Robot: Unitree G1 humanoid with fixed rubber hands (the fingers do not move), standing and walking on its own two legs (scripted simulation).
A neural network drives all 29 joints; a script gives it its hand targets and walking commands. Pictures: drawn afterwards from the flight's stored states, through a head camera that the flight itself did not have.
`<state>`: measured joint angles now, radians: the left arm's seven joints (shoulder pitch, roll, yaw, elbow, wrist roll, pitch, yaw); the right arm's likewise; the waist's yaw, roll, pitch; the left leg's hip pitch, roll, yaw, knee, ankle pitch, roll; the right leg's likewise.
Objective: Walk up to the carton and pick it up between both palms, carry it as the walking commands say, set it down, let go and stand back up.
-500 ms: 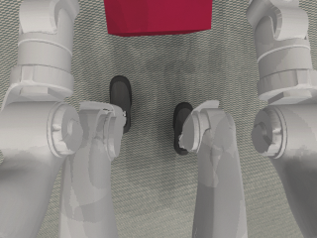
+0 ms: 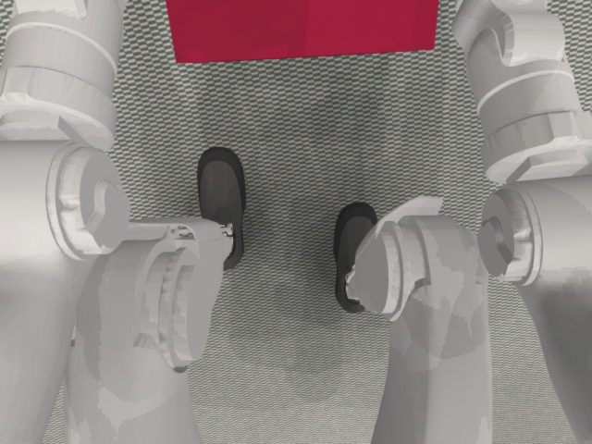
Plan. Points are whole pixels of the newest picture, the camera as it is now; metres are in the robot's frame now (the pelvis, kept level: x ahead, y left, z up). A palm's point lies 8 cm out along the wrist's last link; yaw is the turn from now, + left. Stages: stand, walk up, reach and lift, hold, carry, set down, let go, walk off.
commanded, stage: reach and lift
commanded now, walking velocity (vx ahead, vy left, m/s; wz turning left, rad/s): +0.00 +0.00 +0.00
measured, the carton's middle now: out of the picture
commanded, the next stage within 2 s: none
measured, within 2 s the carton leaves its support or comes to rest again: leaves its support in 1.66 s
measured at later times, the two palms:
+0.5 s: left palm out of the picture +0.55 +0.17 -0.22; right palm out of the picture +0.55 -0.16 -0.21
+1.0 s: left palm out of the picture +0.56 +0.16 -0.22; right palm out of the picture +0.55 -0.14 -0.21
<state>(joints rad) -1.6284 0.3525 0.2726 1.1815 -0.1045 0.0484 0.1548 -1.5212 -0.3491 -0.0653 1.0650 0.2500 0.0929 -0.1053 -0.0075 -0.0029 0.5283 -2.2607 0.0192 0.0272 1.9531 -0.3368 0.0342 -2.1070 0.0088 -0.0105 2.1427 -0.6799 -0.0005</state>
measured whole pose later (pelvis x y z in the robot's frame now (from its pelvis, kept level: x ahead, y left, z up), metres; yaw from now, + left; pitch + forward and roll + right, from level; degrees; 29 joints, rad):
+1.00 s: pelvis +0.00 +0.00 -0.02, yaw +0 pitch +34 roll +0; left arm -1.64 0.34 0.16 1.26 -0.15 0.04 0.14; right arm -1.59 -0.32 0.01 1.13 0.27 0.08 -0.12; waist -0.01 -0.01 0.52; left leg -2.27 0.02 0.03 2.02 -0.34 0.03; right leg -2.11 0.01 -0.01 2.21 -0.69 0.00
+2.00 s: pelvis -0.01 +0.00 -0.02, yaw -1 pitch +28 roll +0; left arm -1.58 0.35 0.19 1.01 -0.14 0.26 0.16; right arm -1.52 -0.28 -0.06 0.88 0.16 0.36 -0.12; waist 0.00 -0.06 0.52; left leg -2.18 0.02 0.02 2.03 -0.34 0.03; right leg -2.03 0.03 -0.01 2.22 -0.68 0.00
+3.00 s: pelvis -0.02 +0.00 +0.05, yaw -2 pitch +21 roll +1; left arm -1.36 0.22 0.33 0.66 -0.03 0.49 0.17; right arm -1.32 -0.15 -0.22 0.61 0.00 0.51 -0.14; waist 0.00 -0.06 0.53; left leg -1.86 0.02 0.02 1.87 -0.37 0.02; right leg -1.75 0.06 0.01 2.04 -0.66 0.00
